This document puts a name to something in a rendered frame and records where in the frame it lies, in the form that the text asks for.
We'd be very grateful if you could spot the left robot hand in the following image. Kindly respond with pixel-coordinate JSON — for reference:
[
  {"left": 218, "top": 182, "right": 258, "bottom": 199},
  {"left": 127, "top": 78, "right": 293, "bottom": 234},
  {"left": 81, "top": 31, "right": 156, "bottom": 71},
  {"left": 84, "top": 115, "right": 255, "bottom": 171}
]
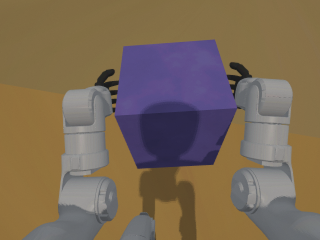
[{"left": 94, "top": 69, "right": 119, "bottom": 113}]

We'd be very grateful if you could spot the left robot shin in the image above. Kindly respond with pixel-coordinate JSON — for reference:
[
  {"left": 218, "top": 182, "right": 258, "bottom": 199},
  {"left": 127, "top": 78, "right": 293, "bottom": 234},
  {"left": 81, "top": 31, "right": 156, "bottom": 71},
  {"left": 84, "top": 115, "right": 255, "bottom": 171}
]
[{"left": 139, "top": 212, "right": 149, "bottom": 216}]

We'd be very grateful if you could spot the right robot hand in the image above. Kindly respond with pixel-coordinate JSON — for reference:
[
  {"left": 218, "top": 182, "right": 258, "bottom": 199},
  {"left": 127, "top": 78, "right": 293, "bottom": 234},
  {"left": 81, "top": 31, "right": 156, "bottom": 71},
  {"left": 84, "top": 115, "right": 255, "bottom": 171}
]
[{"left": 227, "top": 62, "right": 252, "bottom": 109}]

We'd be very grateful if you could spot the robot left thigh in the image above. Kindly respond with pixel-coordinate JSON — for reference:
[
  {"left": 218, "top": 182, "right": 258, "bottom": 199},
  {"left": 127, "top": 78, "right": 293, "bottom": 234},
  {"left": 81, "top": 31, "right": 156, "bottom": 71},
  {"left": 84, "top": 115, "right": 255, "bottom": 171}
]
[{"left": 120, "top": 215, "right": 156, "bottom": 240}]

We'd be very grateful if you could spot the left robot upper arm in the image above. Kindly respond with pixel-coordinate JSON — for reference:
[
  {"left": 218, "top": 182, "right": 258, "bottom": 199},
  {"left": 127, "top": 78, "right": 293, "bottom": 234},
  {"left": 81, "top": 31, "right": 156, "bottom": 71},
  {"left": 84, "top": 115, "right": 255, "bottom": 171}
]
[{"left": 22, "top": 176, "right": 118, "bottom": 240}]

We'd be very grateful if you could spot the carton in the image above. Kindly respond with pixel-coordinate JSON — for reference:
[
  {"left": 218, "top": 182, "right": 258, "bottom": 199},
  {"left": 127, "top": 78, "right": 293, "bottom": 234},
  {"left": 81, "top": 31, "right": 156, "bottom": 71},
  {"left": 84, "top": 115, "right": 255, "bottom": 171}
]
[{"left": 114, "top": 39, "right": 237, "bottom": 169}]

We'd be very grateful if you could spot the left robot forearm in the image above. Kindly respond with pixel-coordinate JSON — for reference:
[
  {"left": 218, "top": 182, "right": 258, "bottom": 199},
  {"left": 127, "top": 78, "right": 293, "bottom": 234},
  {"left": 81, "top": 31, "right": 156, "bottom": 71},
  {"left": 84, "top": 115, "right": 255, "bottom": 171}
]
[{"left": 58, "top": 85, "right": 113, "bottom": 215}]

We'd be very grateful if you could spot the right robot forearm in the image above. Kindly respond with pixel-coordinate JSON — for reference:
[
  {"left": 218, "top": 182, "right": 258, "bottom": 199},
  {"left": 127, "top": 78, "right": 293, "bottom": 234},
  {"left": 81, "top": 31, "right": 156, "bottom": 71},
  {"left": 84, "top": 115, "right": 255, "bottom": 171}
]
[{"left": 234, "top": 77, "right": 296, "bottom": 203}]

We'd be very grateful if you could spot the right robot upper arm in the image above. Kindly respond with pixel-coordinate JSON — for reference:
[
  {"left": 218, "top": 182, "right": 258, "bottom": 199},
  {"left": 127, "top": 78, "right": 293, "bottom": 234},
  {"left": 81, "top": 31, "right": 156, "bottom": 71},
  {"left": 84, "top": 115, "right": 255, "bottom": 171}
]
[{"left": 230, "top": 167, "right": 320, "bottom": 240}]

